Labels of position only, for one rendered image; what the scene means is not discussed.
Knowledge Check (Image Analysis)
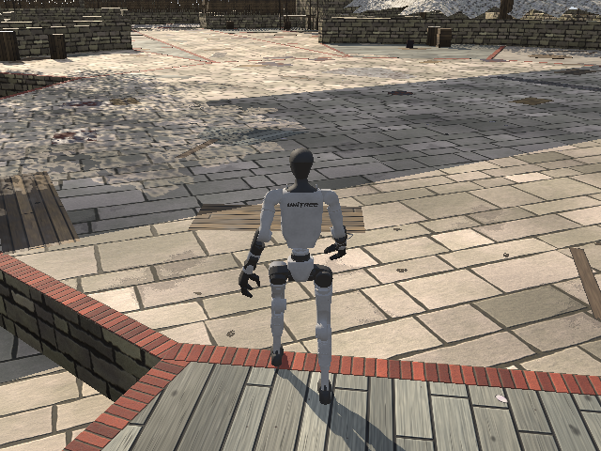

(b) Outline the humanoid robot torso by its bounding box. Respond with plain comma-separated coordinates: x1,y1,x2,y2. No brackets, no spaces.
279,184,323,282

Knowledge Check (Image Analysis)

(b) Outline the robot right hand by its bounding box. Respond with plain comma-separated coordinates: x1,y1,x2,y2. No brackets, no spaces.
324,244,346,260

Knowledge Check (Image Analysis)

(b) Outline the robot left hand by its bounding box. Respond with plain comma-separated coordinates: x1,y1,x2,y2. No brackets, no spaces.
239,271,260,298

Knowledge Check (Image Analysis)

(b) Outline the robot left upper arm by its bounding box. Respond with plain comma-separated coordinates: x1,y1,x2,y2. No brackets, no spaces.
257,189,283,242

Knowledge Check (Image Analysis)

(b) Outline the robot right forearm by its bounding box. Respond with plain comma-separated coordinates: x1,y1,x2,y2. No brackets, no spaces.
334,225,347,250

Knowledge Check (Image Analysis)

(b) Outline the right robot thigh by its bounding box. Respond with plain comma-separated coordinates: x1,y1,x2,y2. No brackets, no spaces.
314,264,333,341

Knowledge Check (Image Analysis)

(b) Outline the robot right upper arm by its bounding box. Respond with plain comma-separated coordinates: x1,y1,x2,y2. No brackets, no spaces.
320,189,346,239

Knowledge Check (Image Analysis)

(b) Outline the robot left forearm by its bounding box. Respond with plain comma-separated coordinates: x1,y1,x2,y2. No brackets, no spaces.
242,228,265,274

